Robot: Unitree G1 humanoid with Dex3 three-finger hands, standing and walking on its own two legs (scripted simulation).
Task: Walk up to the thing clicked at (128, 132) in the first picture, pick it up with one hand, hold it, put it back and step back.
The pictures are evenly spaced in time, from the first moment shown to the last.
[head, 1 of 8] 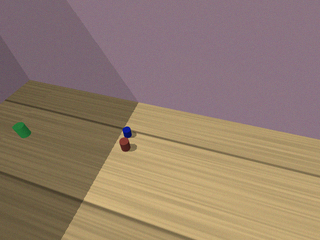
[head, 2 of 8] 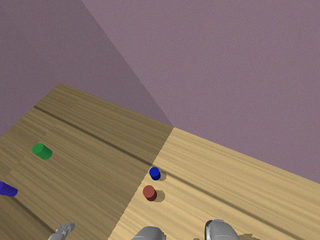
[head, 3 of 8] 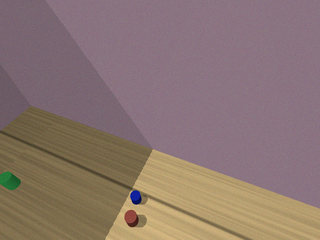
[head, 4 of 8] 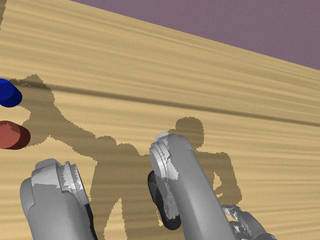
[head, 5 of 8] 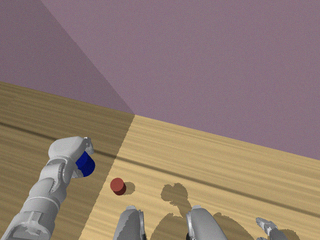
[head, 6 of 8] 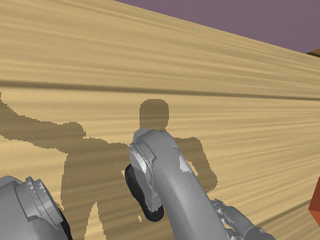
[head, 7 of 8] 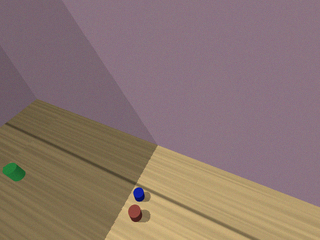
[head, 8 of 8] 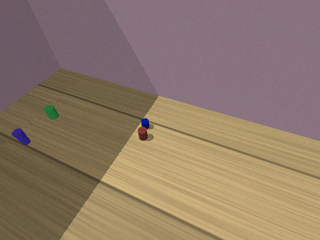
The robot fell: no
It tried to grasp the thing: yes
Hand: left
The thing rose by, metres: 0.67
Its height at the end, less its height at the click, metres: +0.00
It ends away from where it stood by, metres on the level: 0.01
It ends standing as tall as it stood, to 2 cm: yes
